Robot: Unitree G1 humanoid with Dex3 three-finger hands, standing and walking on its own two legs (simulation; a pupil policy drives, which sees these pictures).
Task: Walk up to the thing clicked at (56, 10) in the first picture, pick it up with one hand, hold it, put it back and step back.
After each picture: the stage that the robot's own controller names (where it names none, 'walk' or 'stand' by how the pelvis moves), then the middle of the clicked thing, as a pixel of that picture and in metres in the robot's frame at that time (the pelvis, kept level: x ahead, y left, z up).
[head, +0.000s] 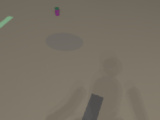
stand; (57, 11) +2.15 +0.35 -0.72
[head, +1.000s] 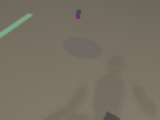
walk; (78, 14) +2.02 +0.09 -0.69
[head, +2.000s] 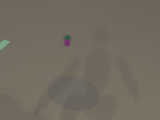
walk; (67, 40) +1.41 +0.11 -0.71
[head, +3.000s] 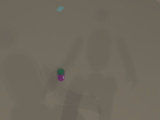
walk; (60, 74) +0.90 +0.15 -0.71
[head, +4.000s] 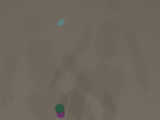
walk; (60, 111) +0.54 +0.18 -0.69
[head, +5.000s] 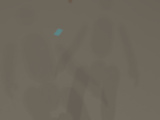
stand; out of the picture +0.39 +0.17 -0.71
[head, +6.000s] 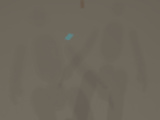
stand; out of the picture +0.38 +0.14 -0.71
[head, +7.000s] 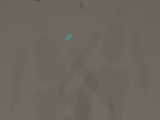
stand; out of the picture +0.41 +0.15 -0.72
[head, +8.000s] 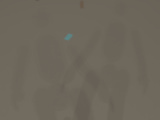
stand; out of the picture +0.39 +0.16 -0.72
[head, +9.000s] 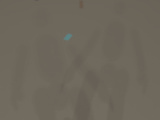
stand; out of the picture +0.39 +0.16 -0.72
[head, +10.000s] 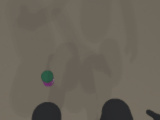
go down; (47, 78) +0.45 +0.15 -0.45
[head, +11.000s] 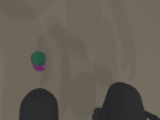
go down; (38, 61) +0.49 +0.15 -0.33
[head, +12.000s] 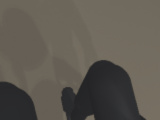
close in; out of the picture +0.49 +0.19 -0.24
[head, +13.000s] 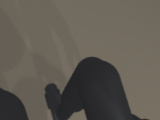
close; out of the picture +0.48 +0.22 -0.24
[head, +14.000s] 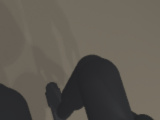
lift; out of the picture +0.46 +0.20 -0.24
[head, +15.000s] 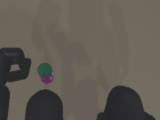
lift; (46, 73) +0.45 +0.14 -0.33
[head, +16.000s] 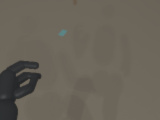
close; out of the picture +0.37 +0.13 -0.66
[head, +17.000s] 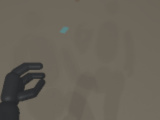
go down; out of the picture +0.37 +0.13 -0.67
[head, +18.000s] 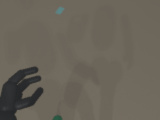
stand; out of the picture +0.38 +0.14 -0.64
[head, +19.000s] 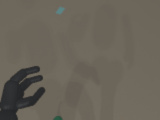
stand; out of the picture +0.37 +0.14 -0.64
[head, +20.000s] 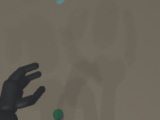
stand; (58, 116) +0.38 +0.13 -0.60
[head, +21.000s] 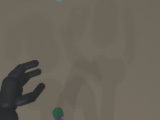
stand; (58, 114) +0.38 +0.13 -0.60
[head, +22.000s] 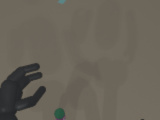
stand; (60, 115) +0.38 +0.13 -0.59
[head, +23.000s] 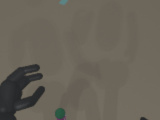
stand; (60, 115) +0.39 +0.13 -0.59
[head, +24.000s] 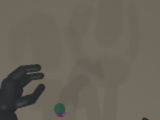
stand; (60, 110) +0.39 +0.14 -0.58
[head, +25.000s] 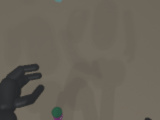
stand; (57, 114) +0.39 +0.14 -0.59
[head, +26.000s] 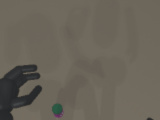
close; (57, 110) +0.39 +0.14 -0.58
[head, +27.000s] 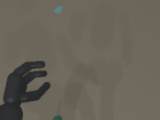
close; out of the picture +0.37 +0.14 -0.63
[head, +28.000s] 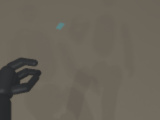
hold; out of the picture +0.36 +0.14 -0.68
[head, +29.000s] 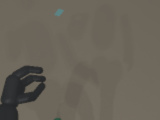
hold; out of the picture +0.37 +0.14 -0.65
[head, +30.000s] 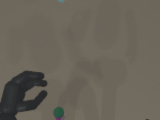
hold; (59, 114) +0.38 +0.13 -0.59
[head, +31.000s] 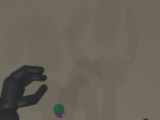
close; (59, 111) +0.39 +0.13 -0.57
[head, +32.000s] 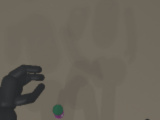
close; (58, 111) +0.39 +0.13 -0.58
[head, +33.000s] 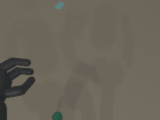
close; (57, 119) +0.38 +0.13 -0.61
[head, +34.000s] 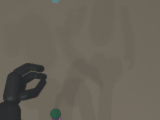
close; (56, 115) +0.38 +0.14 -0.61
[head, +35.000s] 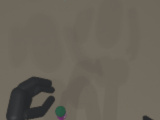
hold; (61, 113) +0.38 +0.13 -0.59
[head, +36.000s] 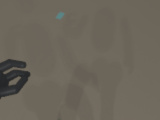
hold; out of the picture +0.37 +0.13 -0.66
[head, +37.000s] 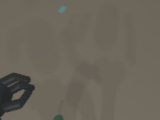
hold; out of the picture +0.37 +0.14 -0.64
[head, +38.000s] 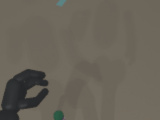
hold; (59, 117) +0.38 +0.14 -0.61
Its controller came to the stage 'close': yes
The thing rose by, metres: 0.01
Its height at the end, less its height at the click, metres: +0.00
